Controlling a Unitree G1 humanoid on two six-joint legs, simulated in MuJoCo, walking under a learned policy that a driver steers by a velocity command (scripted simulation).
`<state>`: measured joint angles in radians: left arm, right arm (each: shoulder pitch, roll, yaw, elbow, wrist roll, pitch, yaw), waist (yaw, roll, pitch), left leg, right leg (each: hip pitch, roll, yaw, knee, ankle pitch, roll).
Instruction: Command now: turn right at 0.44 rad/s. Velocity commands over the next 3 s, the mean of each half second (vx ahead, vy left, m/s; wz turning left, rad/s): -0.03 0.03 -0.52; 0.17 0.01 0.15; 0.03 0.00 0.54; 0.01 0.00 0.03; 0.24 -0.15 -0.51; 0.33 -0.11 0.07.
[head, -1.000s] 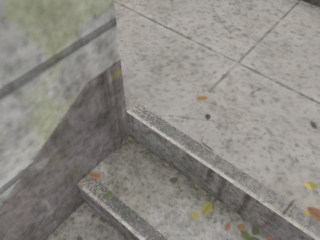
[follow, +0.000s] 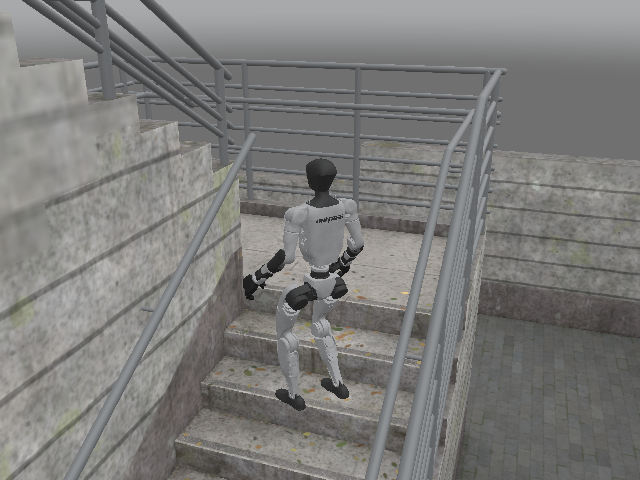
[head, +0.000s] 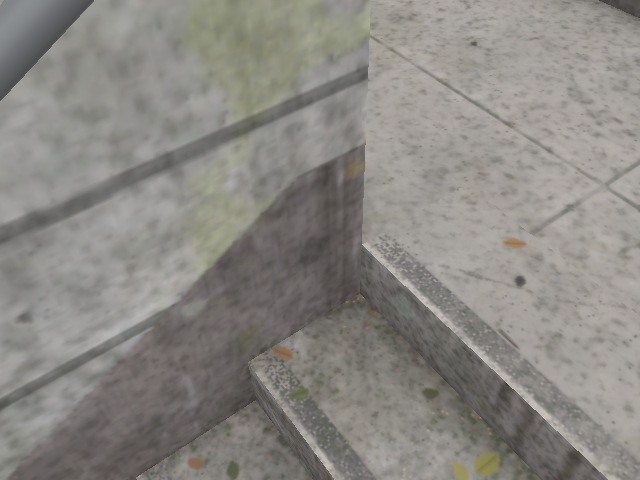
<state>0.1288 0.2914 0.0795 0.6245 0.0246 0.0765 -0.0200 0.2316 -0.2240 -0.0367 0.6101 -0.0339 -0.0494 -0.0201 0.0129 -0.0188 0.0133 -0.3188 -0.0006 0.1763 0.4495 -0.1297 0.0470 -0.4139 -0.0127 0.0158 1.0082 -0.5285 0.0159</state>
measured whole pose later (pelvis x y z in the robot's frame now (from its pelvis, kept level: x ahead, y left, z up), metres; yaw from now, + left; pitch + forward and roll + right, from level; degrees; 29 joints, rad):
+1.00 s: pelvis +0.08 -0.07 +0.01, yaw -9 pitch +4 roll +1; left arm -0.03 0.14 0.00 0.49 0.06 0.05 0.05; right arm 0.46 -0.15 -0.05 0.74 -0.02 -0.09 -0.07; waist -0.09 -0.05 0.00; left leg -0.30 -0.10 -0.19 0.50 -0.26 0.07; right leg -0.96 0.01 0.06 1.92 -0.51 0.02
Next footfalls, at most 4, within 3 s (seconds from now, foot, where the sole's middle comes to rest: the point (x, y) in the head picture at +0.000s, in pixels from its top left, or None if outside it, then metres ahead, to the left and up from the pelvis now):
0.06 right None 0.02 -0.11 -0.77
0.54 left None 0.14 0.04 -0.77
1.12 right None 0.16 -0.27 -0.61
1.62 left None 0.22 -0.01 -0.77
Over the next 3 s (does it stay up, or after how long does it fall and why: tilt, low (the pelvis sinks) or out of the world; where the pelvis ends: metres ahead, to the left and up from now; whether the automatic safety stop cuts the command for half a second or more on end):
stays up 0.37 -0.25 0.17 its command is cut before an obstacle from the start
